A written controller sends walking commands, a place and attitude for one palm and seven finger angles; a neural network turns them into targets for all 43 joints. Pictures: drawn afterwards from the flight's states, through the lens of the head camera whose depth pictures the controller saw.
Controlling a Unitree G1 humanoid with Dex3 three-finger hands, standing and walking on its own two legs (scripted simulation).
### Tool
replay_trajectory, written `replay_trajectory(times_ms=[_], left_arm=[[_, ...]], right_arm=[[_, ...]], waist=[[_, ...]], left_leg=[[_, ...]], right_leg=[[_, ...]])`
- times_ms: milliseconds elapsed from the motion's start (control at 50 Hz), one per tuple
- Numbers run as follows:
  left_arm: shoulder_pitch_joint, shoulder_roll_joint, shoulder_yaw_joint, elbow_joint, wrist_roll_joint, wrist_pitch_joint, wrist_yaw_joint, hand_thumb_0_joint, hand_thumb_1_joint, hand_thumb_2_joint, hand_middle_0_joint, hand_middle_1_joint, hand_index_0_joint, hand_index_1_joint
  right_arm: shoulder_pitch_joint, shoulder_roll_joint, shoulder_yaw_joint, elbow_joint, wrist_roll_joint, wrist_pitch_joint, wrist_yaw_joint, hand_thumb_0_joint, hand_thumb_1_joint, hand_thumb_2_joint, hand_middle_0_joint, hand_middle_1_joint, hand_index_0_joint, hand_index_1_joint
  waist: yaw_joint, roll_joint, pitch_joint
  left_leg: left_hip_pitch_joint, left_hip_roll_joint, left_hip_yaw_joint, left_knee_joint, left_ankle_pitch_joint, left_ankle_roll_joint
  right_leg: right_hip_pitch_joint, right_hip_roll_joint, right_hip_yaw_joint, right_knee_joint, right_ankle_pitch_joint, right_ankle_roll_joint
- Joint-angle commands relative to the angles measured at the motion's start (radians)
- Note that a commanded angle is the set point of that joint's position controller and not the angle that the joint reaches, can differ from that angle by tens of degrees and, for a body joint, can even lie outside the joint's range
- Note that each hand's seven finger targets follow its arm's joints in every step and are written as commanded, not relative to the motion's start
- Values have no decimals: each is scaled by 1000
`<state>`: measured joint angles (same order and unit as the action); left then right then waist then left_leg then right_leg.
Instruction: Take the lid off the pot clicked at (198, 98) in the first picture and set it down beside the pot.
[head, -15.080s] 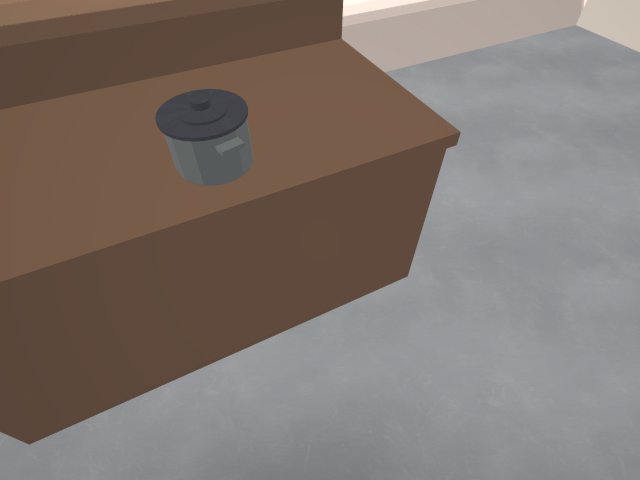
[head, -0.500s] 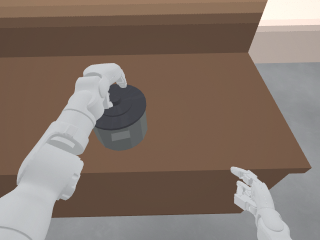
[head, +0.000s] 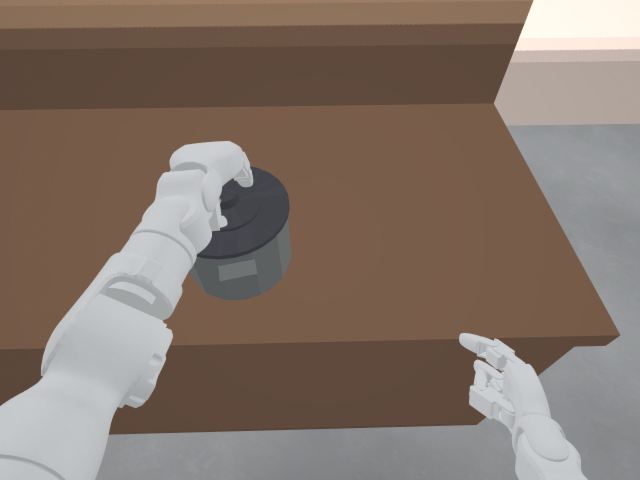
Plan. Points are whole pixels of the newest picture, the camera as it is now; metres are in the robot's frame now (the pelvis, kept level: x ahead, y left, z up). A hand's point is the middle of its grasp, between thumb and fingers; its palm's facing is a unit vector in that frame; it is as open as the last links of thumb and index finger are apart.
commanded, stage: lower the open fingers around the knob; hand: left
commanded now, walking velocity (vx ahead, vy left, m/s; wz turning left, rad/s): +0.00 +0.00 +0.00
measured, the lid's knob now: (224, 195) +0.50 +0.13 +0.07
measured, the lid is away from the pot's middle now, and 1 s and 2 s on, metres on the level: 0.00 0.00 0.01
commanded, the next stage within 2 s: close the fingers and squeeze the knob in 0.16 s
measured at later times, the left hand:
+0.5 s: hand (220, 203) +0.46 +0.13 +0.09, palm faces -0.33 -0.07 -0.94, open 10.1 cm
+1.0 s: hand (217, 203) +0.46 +0.13 +0.09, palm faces -0.34 -0.06 -0.94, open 8.0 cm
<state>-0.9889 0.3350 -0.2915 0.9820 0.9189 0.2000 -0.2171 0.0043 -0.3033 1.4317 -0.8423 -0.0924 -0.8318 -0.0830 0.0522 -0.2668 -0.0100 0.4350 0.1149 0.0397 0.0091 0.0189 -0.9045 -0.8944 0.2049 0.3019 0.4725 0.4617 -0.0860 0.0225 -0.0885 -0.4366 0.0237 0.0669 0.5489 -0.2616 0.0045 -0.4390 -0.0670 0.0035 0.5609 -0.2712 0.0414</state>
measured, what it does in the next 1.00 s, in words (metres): stands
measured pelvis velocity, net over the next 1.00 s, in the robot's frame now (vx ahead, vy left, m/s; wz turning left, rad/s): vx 0.00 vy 0.00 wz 0.00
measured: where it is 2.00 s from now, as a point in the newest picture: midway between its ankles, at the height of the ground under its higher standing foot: outside the picture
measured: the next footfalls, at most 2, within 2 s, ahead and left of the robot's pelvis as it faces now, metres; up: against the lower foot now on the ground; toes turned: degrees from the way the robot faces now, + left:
none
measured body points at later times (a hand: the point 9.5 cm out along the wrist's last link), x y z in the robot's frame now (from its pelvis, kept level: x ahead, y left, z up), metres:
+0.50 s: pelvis +0.00 +0.00 +0.00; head +0.03 -0.01 +0.45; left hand +0.47 +0.13 +0.14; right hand +0.22 -0.25 -0.04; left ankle +0.00 +0.12 -0.73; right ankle +0.00 -0.15 -0.73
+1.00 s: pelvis +0.00 +0.00 +0.00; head +0.04 -0.01 +0.45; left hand +0.47 +0.13 +0.14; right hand +0.22 -0.25 -0.05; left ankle +0.00 +0.12 -0.73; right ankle +0.00 -0.15 -0.73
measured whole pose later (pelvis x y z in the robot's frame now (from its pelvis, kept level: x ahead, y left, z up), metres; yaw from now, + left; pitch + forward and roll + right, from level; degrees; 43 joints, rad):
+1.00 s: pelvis +0.00 +0.00 +0.00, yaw +0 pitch +9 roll +0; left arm -0.99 0.33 -0.30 1.00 0.93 0.21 -0.20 0.00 0.15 0.99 -0.62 -0.93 -0.62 -0.93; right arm 0.05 -0.26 -0.01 0.44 0.11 0.05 0.00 0.02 -0.90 -0.89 0.21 0.30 0.46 0.45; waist -0.09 0.02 -0.09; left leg -0.45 0.03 0.07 0.56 -0.27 0.00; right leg -0.45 -0.06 0.01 0.57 -0.27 0.04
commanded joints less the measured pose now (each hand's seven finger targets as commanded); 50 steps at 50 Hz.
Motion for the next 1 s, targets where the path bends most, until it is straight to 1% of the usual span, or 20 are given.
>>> replay_trajectory(times_ms=[0, 20, 60, 100, 180, 220, 240, 260, 340, 360, 400, 480, 520, 600, 680, 740, 780, 860, 880, 980], left_arm=[[-515, 165, 61, -184, 15, -9, 35, 0, -310, 1430, -825, -81, -825, -81], [-498, 150, 50, -167, 19, -6, 36, 0, -310, 1430, -825, -81, -825, -81], [-488, 196, 85, -152, 18, -2, 40, 0, -310, 1430, -825, -81, -825, -81], [-507, 201, 88, -158, 16, -6, 39, 0, -310, 1430, -825, -81, -825, -81], [-503, 160, 56, -145, 20, 2, 41, 0, -310, 1430, -825, -81, -825, -81], [-508, 187, 80, -160, 19, -2, 42, 0, -310, 1430, -825, -81, -825, -81], [-521, 156, 53, -173, 18, -1, 40, 0, -310, 1430, -825, -81, -825, -81], [-525, 143, 49, -189, 15, -1, 40, 0, -159, 1089, -588, -523, -588, -523], [-525, 129, 36, -136, 11, 4, 39, 0, -121, 1091, -573, -627, -573, -627], [-550, 129, 37, -165, 6, 4, 41, 0, -111, 1090, -571, -649, -571, -649], [-545, 176, 79, -201, 2, -4, 41, 0, -91, 1088, -569, -690, -569, -690], [-504, 156, 58, -147, 23, 2, 52, 0, -49, 1081, -570, -761, -570, -761], [-539, 189, 81, -183, 23, 0, 57, 0, -28, 1075, -573, -792, -573, -792], [-544, 168, 72, -222, 16, 2, 57, 0, 17, 1059, -583, -846, -583, -846], [-499, 142, 49, -166, 18, 15, 55, 0, 64, 1038, -598, -891, -598, -891], [-512, 197, 86, -160, 15, 12, 52, 0, 101, 1018, -612, -920, -612, -920], [-538, 132, 35, -197, 12, 9, 44, 0, 126, 1003, -623, -937, -623, -937], [-512, 195, 84, -178, 14, 0, 42, 0, 177, 969, -646, -966, -646, -966], [-509, 142, 42, -163, 12, 4, 39, 0, 191, 959, -652, -973, -652, -973], [-517, 144, 47, -136, 13, 6, 42, 0, 259, 904, -687, -999, -687, -999]], right_arm=[[93, -125, -26, 85, -37, 98, -25, 0, -900, -900, 200, 300, 200, 300], [96, -124, -28, 85, -37, 98, -24, 0, -900, -900, 200, 300, 200, 300], [99, -127, -26, 85, -36, 100, -23, 0, -900, -900, 200, 300, 200, 300], [95, -129, -26, 85, -35, 101, -27, 0, -900, -900, 200, 300, 200, 300], [100, -125, -27, 87, -35, 101, -25, 0, -900, -900, 200, 300, 200, 300], [98, -126, -28, 82, -38, 102, -25, 0, -900, -900, 200, 300, 200, 300], [98, -123, -27, 84, -37, 103, -24, 0, -900, -900, 200, 300, 200, 300], [97, -119, -31, 83, -38, 103, -22, 0, -900, -900, 200, 300, 200, 300], [97, -128, -29, 97, -35, 106, -26, 0, -900, -900, 200, 300, 200, 300], [98, -126, -31, 97, -36, 106, -26, 0, -900, -900, 200, 300, 200, 300], [96, -123, -31, 81, -41, 99, -28, 0, -900, -900, 200, 300, 200, 300], [98, -122, -26, 89, -36, 101, -27, 0, -900, -900, 200, 300, 200, 300], [92, -124, -27, 89, -37, 103, -28, 0, -900, -900, 200, 300, 200, 300], [90, -117, -30, 79, -39, 98, -26, 0, -900, -900, 200, 300, 200, 300], [91, -117, -28, 82, -36, 102, -24, 0, -900, -900, 200, 300, 200, 300], [92, -126, -25, 87, -33, 101, -30, 0, -900, -900, 200, 300, 200, 300], [94, -119, -28, 87, -35, 98, -28, 0, -900, -900, 200, 300, 200, 300], [96, -126, -28, 88, -35, 100, -30, 0, -900, -900, 200, 300, 200, 300], [93, -120, -26, 87, -35, 99, -30, 0, -900, -900, 200, 300, 200, 300], [101, -126, -26, 100, -35, 100, -31, 0, -900, -900, 200, 300, 200, 300]], waist=[[-3, 39, -306], [-5, 44, -305], [0, 22, -300], [-3, 6, -306], [-7, 36, -289], [-2, 28, -311], [-7, 44, -316], [-6, 56, -310], [-18, 12, -264], [-16, 40, -273], [-2, 34, -339], [-6, 18, -292], [-2, 38, -303], [2, 30, -346], [-4, 33, -299], [-2, 4, -292], [-8, 48, -303], [-2, 23, -315], [-9, 30, -293], [-11, 33, -283]], left_leg=[[231, -24, -20, -37, 219, 30], [245, -25, -19, -30, 225, 29], [231, -25, -21, -33, 220, 28], [217, -23, -22, -33, 216, 30], [233, -22, -23, -36, 194, 27], [242, -22, -24, -31, 215, 30], [250, -22, -24, -32, 224, 28], [262, -20, -24, -28, 233, 27], [229, -16, -27, -39, 176, 27], [240, -14, -25, -40, 178, 27], [254, -23, -27, -30, 223, 34], [234, -20, -22, -34, 213, 27], [237, -21, -22, -32, 212, 29], [253, -23, -26, -28, 245, 32], [246, -23, -19, -34, 218, 28], [227, -24, -20, -37, 198, 32], [252, -22, -20, -36, 206, 31], [247, -23, -20, -33, 219, 31], [237, -24, -17, -34, 210, 30], [232, -18, -20, -34, 198, 27]], right_leg=[[38, 50, -53, -50, 270, -80], [27, 53, -55, -46, 267, -79], [42, 52, -54, -45, 269, -77], [45, 50, -53, -46, 270, -77], [12, 54, -58, -49, 230, -77], [28, 53, -56, -43, 250, -78], [19, 53, -58, -42, 255, -79], [13, 53, -59, -43, 259, -79], [-13, 55, -61, -51, 206, -76], [-12, 54, -60, -52, 205, -77], [38, 51, -52, -47, 260, -79], [17, 55, -57, -46, 249, -77], [29, 52, -52, -45, 257, -79], [56, 51, -52, -44, 289, -80], [28, 55, -56, -50, 261, -77], [45, 52, -51, -53, 257, -75], [25, 54, -57, -53, 250, -77], [45, 52, -52, -49, 268, -76], [28, 54, -57, -50, 261, -77], [10, 56, -60, -48, 236, -77]])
